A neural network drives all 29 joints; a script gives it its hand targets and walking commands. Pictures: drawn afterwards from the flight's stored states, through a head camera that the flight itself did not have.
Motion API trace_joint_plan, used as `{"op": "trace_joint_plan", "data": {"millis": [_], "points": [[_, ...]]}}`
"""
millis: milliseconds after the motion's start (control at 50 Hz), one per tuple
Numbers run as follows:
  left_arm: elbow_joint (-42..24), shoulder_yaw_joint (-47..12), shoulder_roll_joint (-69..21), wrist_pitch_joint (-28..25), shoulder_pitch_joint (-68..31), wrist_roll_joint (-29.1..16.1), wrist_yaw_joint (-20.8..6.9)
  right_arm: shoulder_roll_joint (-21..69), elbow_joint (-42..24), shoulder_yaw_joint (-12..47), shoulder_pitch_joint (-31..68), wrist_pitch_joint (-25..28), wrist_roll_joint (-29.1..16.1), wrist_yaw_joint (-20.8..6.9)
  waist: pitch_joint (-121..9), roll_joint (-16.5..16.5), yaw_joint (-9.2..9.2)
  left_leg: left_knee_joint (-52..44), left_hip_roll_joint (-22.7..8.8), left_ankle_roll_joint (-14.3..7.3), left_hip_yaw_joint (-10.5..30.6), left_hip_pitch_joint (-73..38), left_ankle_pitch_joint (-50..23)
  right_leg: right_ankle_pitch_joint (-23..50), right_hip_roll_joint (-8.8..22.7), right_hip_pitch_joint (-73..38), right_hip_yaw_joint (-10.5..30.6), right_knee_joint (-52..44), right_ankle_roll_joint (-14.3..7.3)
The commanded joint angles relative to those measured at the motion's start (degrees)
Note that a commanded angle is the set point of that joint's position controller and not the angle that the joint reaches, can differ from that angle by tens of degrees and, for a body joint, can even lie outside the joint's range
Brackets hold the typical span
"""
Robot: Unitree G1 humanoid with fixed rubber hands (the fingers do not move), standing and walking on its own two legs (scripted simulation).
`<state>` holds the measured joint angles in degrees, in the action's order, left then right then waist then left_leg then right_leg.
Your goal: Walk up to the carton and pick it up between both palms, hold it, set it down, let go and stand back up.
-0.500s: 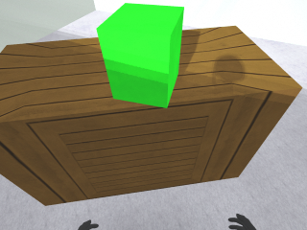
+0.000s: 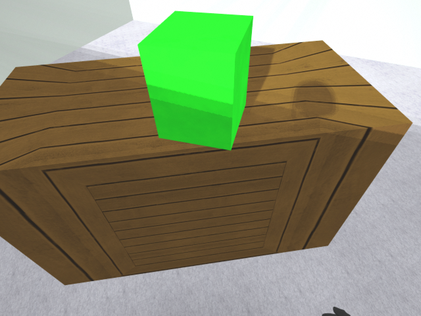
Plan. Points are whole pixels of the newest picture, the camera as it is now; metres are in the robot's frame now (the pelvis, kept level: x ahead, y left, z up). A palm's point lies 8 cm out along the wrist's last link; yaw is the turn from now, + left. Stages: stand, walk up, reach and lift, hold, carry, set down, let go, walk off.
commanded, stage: stand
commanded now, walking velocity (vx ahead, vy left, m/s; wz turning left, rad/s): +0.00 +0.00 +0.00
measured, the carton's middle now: (203, 80) +0.65 +0.03 +0.14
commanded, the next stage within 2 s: none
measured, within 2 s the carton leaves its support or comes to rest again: neither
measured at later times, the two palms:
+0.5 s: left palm out of the picture +0.07 +0.24 -0.11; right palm out of the picture +0.08 -0.24 -0.11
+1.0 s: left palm out of the picture +0.07 +0.23 -0.11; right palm out of the picture +0.06 -0.24 -0.11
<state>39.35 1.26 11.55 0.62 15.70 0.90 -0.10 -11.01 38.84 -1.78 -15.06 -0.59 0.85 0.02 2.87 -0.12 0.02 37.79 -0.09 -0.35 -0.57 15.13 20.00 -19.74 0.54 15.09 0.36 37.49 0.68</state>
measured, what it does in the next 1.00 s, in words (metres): stands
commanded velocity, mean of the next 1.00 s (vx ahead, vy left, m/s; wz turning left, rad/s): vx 0.00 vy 0.00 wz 0.00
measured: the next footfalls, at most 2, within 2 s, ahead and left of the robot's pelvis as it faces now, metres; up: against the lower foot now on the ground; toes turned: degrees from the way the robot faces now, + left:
none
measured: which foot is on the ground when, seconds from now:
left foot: down 0.00-1.00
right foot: down 0.00-1.00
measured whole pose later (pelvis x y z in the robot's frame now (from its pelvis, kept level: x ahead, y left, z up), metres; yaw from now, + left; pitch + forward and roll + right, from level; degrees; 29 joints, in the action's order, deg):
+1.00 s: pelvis +0.00 +0.00 +0.01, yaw +0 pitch -3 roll +0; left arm 43.9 0.6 11.8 0.2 17.6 0.5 0.3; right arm -11.6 43.9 -1.0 -17.5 -0.3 0.5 0.4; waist 2.4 0.0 -0.2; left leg 33.1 -0.4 0.1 -0.6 13.4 17.2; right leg -17.1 0.3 13.8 0.7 33.3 0.4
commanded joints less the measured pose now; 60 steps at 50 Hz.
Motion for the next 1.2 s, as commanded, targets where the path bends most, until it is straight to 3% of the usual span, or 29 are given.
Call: {"op": "trace_joint_plan", "data": {"millis": [0, 360, 1180], "points": [[-6.7, 2.28, 7.62, -1.95, -0.64, -0.06, 0.35, -8.07, -6.95, -2.43, 1.06, 2.0, -0.04, 0.34, -2.08, -0.14, 0.0, -9.33, -4.43, -1.69, 5.69, 1.02, -9.14, 8.95, 3.52, -0.01, 4.42, -7.78, -1.84], [-4.72, 2.17, 7.88, -2.28, 1.0, -0.06, 0.42, -8.43, -4.99, -2.17, -0.34, 2.27, -0.2, 0.36, -2.31, -0.22, 0.04, -11.35, -4.73, -1.79, 6.02, 0.74, -6.07, 6.93, 3.72, -0.22, 4.97, -9.49, -1.98], [0.66, 1.54, 8.75, -2.05, 2.88, -0.54, 1.03, -9.17, 1.11, -1.41, -3.22, 2.03, -0.46, 0.99, -0.8, 0.27, -0.14, -12.96, -4.82, -1.33, 5.47, -1.05, -9.03, 9.14, 4.05, -0.61, 5.72, -12.29, -2.04]]}}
